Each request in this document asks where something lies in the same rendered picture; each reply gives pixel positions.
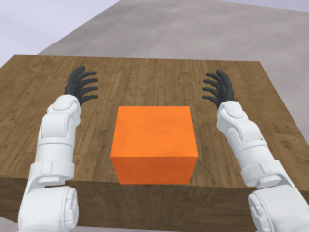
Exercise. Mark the robot left upper arm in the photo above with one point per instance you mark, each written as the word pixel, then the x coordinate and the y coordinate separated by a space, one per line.
pixel 50 210

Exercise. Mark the robot right hand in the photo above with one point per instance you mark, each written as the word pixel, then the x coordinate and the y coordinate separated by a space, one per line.
pixel 224 90

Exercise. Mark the robot left hand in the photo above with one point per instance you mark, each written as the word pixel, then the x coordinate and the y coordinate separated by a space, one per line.
pixel 75 83

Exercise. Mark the pedestal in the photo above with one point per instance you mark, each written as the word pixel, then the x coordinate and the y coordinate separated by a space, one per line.
pixel 216 197

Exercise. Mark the right robot forearm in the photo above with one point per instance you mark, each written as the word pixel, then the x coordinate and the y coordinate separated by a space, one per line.
pixel 258 166

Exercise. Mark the left robot forearm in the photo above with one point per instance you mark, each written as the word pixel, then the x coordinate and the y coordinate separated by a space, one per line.
pixel 56 141

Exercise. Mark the carton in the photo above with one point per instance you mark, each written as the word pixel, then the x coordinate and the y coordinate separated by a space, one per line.
pixel 154 145

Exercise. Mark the robot right upper arm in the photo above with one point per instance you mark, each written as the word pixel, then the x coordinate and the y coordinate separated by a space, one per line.
pixel 278 209

